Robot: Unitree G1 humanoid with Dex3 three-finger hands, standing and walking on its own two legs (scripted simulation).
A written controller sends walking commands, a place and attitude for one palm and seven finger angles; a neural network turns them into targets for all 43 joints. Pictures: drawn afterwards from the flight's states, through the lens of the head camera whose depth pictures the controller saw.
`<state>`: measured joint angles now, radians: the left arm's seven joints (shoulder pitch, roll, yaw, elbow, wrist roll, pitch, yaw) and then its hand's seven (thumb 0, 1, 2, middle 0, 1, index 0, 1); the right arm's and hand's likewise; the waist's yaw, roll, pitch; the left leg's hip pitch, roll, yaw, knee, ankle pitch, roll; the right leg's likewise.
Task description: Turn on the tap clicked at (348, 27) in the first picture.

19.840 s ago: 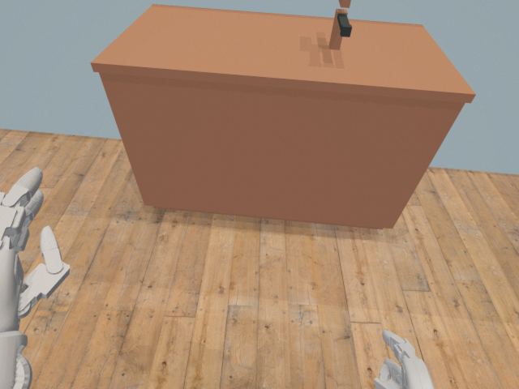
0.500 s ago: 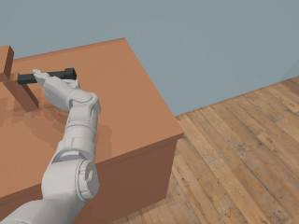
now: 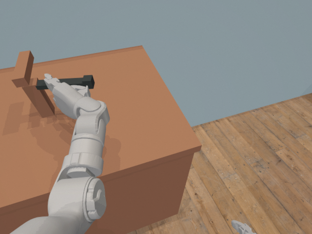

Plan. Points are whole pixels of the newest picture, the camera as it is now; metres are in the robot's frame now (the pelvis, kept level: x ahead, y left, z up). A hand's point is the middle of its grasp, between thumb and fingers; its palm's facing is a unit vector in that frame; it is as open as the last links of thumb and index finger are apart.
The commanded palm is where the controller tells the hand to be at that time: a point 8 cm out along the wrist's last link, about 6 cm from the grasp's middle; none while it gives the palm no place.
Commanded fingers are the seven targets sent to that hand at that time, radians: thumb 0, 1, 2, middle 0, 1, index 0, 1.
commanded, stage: lift the hand up off the lever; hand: left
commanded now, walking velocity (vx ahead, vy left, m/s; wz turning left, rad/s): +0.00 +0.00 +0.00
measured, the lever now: (88, 82) +0.49 +0.21 +0.15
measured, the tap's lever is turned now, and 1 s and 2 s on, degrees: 76 76 76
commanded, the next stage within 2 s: draw the hand back beside the body in 1.78 s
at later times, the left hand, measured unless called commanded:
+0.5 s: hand (83, 86) +0.43 +0.20 +0.17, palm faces +0.81 -0.58 -0.08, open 7.8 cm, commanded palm +0.38 +0.21 +0.18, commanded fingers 0.00 0.90 0.90 -0.15 -0.15 -0.15 -0.15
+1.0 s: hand (82, 81) +0.42 +0.20 +0.19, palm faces +0.80 -0.59 -0.05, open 7.8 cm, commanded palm +0.37 +0.21 +0.20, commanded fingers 0.00 0.90 0.90 -0.15 -0.15 -0.15 -0.15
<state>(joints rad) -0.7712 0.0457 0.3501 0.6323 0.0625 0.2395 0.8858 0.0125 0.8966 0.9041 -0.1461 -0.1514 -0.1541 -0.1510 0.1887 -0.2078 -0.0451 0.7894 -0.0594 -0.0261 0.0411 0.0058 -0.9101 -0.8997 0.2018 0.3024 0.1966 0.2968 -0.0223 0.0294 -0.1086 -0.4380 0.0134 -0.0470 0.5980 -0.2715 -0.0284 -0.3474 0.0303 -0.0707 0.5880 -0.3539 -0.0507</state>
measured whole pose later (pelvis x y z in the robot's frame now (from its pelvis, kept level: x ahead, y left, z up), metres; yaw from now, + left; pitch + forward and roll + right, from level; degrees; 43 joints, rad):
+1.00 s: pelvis +0.00 -0.01 +0.01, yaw +0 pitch +3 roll +0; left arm -0.76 0.06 0.34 0.52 0.02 0.37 0.85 0.01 0.90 0.90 -0.14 -0.15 -0.15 -0.15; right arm 0.16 -0.21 -0.03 0.80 -0.03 -0.03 0.02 0.01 -0.91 -0.90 0.20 0.30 0.20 0.30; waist 0.00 0.04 -0.09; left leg -0.32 0.02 -0.04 0.49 -0.23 -0.03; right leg -0.24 0.04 -0.06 0.50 -0.31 -0.06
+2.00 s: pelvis +0.00 -0.01 +0.01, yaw -1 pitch +0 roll +1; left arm -0.65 0.10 0.21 0.29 0.01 0.43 0.57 0.01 0.90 0.90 -0.14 -0.15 -0.15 -0.15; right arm 0.13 -0.20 -0.01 0.75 0.01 0.03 -0.03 0.01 -0.91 -0.90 0.20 0.30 0.20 0.30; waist 0.02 0.04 -0.06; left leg -0.22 0.02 -0.02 0.42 -0.20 -0.03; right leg -0.16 0.04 -0.05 0.46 -0.29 -0.06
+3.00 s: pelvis +0.01 +0.02 +0.02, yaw -2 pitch -4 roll -1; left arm 0.37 0.33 0.23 -0.35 -0.08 -0.09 0.11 0.01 0.89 0.90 -0.20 -0.29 -0.21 -0.29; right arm 0.18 -0.22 0.00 0.64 0.00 -0.06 -0.03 0.01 -0.91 -0.90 0.20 0.30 0.20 0.30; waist 0.05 0.05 0.01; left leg -0.13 0.01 0.01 0.44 -0.24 0.01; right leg -0.03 0.02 -0.02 0.38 -0.27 -0.02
